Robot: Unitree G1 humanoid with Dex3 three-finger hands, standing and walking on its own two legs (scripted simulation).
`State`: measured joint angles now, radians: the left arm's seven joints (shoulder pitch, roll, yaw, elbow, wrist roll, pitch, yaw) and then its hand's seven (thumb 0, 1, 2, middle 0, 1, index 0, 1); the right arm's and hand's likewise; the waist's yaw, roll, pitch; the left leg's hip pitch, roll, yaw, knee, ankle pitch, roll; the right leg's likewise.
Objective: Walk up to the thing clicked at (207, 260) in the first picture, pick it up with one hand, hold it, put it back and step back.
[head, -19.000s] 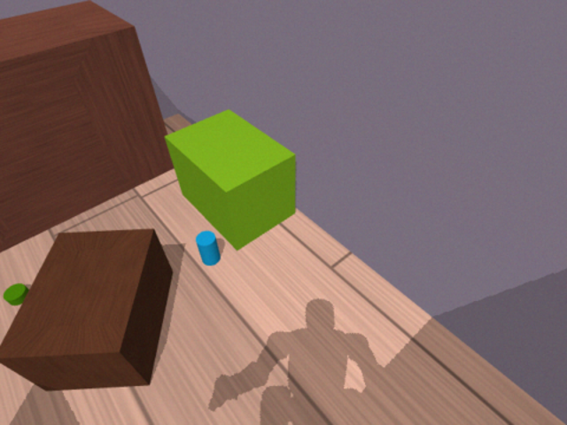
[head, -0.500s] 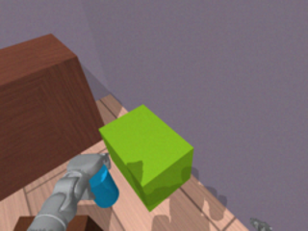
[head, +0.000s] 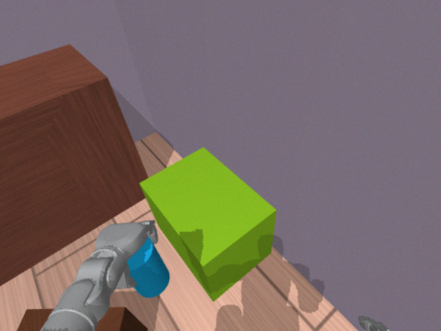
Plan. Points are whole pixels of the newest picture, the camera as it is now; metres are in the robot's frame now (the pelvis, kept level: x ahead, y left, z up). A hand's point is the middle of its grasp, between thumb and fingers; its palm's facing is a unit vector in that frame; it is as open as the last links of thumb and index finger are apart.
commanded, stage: crouch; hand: left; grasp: from above
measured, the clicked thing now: (143, 266) +0.31 +0.22 -0.09
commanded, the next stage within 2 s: lower in 1.84 s
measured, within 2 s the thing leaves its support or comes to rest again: neither
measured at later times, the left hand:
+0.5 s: hand (151, 281) +0.33 +0.24 -0.23, palm faces -0.41 +0.02 -0.91, open 10.9 cm
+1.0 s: hand (167, 299) +0.35 +0.25 -0.45, palm faces -0.43 -0.01 -0.90, open 10.9 cm
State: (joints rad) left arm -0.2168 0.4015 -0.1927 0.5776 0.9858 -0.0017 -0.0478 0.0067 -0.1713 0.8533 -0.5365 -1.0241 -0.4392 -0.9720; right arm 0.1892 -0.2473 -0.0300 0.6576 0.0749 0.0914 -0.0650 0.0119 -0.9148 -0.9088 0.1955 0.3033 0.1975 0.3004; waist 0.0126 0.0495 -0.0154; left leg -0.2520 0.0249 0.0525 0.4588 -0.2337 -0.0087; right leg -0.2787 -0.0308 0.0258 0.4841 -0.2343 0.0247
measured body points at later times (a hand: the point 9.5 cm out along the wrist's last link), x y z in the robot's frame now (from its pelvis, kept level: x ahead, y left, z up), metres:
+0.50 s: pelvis -0.04 +0.01 -0.12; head +0.08 +0.02 +0.31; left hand +0.34 +0.24 -0.18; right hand +0.04 -0.28 -0.24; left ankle +0.00 +0.13 -0.74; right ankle +0.01 -0.13 -0.74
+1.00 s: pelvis -0.08 +0.01 -0.30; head +0.13 +0.04 +0.10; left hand +0.37 +0.25 -0.40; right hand -0.02 -0.26 -0.42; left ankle +0.00 +0.13 -0.74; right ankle +0.01 -0.13 -0.74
